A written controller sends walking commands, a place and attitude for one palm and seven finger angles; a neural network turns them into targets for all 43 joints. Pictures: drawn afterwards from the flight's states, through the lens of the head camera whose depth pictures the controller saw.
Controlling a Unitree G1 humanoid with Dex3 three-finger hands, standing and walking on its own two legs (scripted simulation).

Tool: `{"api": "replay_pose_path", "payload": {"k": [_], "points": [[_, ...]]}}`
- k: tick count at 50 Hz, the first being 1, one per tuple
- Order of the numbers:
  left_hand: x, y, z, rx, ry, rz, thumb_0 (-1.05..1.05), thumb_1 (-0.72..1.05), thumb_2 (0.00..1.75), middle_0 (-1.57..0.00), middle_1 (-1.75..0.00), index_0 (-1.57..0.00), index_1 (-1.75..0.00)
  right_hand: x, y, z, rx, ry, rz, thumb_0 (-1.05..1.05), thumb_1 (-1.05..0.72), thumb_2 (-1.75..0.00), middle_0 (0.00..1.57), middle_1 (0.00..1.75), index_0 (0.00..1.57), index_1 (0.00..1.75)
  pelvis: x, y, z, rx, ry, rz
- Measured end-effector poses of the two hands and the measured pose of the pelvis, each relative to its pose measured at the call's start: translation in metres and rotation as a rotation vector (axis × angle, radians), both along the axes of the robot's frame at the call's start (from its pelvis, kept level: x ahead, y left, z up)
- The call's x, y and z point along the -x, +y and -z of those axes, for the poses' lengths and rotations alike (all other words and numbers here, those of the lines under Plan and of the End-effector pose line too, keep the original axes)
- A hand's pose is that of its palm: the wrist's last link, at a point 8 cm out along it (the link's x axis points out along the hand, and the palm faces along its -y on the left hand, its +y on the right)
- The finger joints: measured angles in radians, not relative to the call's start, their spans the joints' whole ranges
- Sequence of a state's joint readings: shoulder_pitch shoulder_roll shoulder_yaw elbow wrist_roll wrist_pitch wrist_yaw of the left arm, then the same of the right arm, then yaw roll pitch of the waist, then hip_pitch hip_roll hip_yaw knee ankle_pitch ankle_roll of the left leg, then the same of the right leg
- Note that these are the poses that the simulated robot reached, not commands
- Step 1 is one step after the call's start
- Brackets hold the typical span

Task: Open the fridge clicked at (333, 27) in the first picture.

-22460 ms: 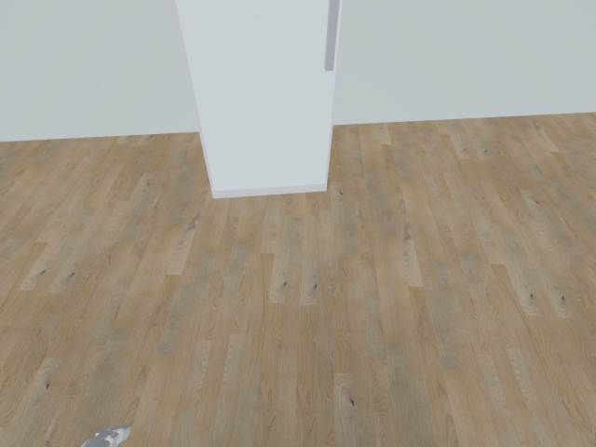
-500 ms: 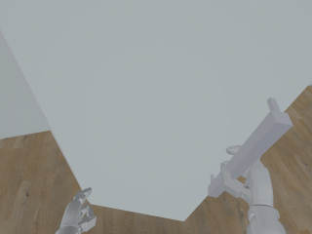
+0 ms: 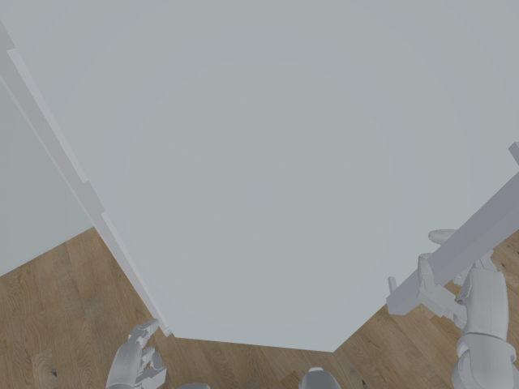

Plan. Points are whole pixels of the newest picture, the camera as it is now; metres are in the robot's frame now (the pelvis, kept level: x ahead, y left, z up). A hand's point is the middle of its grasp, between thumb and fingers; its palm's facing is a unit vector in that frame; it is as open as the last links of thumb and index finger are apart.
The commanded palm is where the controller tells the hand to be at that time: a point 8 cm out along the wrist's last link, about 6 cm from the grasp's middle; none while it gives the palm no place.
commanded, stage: walk backward, drawing the door open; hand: right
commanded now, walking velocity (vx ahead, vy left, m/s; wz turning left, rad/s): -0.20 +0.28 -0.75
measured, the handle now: (441, 248) +0.30 -0.23 +0.10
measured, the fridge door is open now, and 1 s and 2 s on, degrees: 46 78 67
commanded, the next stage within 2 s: stop walking and hold the door back in 0.48 s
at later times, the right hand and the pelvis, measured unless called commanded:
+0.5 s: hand out of the picture +0.07 -0.13 +0.09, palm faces +0.59 +0.76 -0.28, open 6.6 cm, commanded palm +0.01 -0.15 +0.08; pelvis -0.06 +0.15 +0.02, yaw -23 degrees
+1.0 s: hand out of the picture +0.02 -0.09 +0.09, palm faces +0.76 +0.60 -0.24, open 6.3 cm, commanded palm +0.00 -0.13 +0.08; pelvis -0.13 +0.28 +0.01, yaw -35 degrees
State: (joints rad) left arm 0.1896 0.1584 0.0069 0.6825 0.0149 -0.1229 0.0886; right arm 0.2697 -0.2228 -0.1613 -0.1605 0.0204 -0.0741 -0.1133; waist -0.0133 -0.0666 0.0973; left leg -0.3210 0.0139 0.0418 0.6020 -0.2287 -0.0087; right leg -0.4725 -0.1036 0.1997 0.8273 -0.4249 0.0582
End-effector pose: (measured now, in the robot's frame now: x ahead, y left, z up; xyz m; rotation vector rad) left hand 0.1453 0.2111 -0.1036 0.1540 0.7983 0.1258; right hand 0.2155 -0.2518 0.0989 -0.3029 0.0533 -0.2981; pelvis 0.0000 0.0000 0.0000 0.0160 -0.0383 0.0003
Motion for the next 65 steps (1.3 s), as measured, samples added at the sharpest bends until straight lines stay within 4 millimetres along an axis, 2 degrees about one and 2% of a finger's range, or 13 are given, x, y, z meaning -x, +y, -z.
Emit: {"api": "replay_pose_path", "payload": {"k": [3,10,14,20,26,30,34,42,49,53,58,61,65], "points": [[0.000,0.027,-0.001,-0.029,0.018,0.018,0.01,0.90,0.90,-0.20,-0.30,-0.21,-0.30,0.027,0.008,-0.002,-0.014,0.023,0.062,-0.02,-0.60,-0.79,0.37,1.23,0.27,1.40,0.011,0.017,-0.006,0.036,-0.012,0.045],[-0.009,0.068,-0.033,-0.138,-0.050,0.110,0.01,0.91,0.90,-0.20,-0.30,-0.21,-0.30,0.087,0.027,-0.001,-0.034,0.009,0.138,-0.02,-0.60,-0.77,0.36,1.25,0.30,1.40,0.031,0.055,-0.011,0.047,-0.011,0.184],[-0.017,0.077,-0.041,-0.187,-0.137,0.181,0.01,0.90,0.90,-0.20,-0.30,-0.20,-0.30,0.116,0.038,0.004,-0.042,-0.069,0.155,-0.02,-0.59,-0.77,0.39,1.31,0.30,1.40,0.047,0.072,0.004,0.033,-0.003,0.232],[-0.004,0.074,-0.050,-0.109,-0.092,0.315,0.01,0.90,0.90,-0.20,-0.30,-0.20,-0.30,0.160,0.064,0.000,-0.032,-0.012,0.250,-0.02,-0.60,-0.75,0.38,1.30,0.27,1.40,0.059,0.115,-0.017,-0.017,-0.041,0.339],[-0.005,0.086,-0.038,-0.020,-0.056,0.433,0.01,0.90,0.90,-0.20,-0.30,-0.21,-0.30,0.204,0.101,-0.003,-0.036,0.023,0.398,-0.01,-0.62,-0.77,0.35,1.25,0.26,1.40,0.059,0.164,-0.019,-0.052,-0.021,0.412],[-0.021,0.107,-0.017,0.010,-0.048,0.497,0.01,0.90,0.90,-0.20,-0.30,-0.21,-0.30,0.231,0.126,-0.003,0.032,0.028,0.512,-0.04,-0.59,-0.78,0.37,1.25,0.25,1.40,0.057,0.203,-0.005,-0.012,0.004,0.458],[-0.035,0.133,-0.013,-0.042,-0.022,0.536,0.01,0.90,0.90,-0.20,-0.30,-0.21,-0.30,0.251,0.146,-0.004,0.028,0.044,0.577,-0.05,-0.58,-0.78,0.37,1.26,0.29,1.40,0.066,0.224,-0.012,0.034,0.007,0.505],[-0.048,0.165,-0.034,-0.103,-0.082,0.600,0.01,0.90,0.90,-0.20,-0.30,-0.21,-0.30,0.259,0.157,-0.004,-0.001,0.026,0.632,-0.04,-0.56,-0.79,0.37,1.28,0.34,1.40,0.088,0.257,-0.020,0.078,0.015,0.605],[-0.023,0.184,-0.046,-0.151,-0.134,0.613,0.01,0.91,0.90,-0.20,-0.30,-0.20,-0.30,0.252,0.150,-0.002,-0.050,-0.038,0.611,0.00,-0.58,-0.80,0.40,1.35,0.37,1.40,0.126,0.276,-0.012,0.052,0.031,0.617],[0.015,0.193,-0.029,-0.097,-0.052,0.590,0.01,0.91,0.90,-0.20,-0.30,-0.20,-0.30,0.246,0.146,-0.004,-0.064,-0.012,0.616,-0.01,-0.59,-0.78,0.39,1.31,0.38,1.40,0.141,0.288,-0.014,0.037,-0.008,0.626],[0.067,0.211,0.007,-0.087,0.158,0.642,0.01,0.90,0.90,-0.20,-0.30,-0.21,-0.30,0.238,0.140,-0.006,-0.081,0.019,0.638,-0.01,-0.59,-0.76,0.37,1.25,0.40,1.40,0.138,0.306,-0.008,0.033,-0.011,0.676],[0.080,0.227,0.033,-0.097,0.241,0.654,0.01,0.90,0.90,-0.20,-0.30,-0.21,-0.30,0.232,0.135,-0.006,-0.064,0.018,0.647,-0.01,-0.58,-0.77,0.38,1.26,0.42,1.40,0.138,0.317,0.007,0.056,-0.009,0.683],[0.085,0.251,0.035,-0.120,0.266,0.588,0.01,0.90,0.90,-0.20,-0.30,-0.21,-0.30,0.224,0.130,-0.007,-0.084,0.040,0.660,-0.02,-0.58,-0.77,0.36,1.23,0.43,1.40,0.146,0.317,0.000,0.069,-0.002,0.652]]}}
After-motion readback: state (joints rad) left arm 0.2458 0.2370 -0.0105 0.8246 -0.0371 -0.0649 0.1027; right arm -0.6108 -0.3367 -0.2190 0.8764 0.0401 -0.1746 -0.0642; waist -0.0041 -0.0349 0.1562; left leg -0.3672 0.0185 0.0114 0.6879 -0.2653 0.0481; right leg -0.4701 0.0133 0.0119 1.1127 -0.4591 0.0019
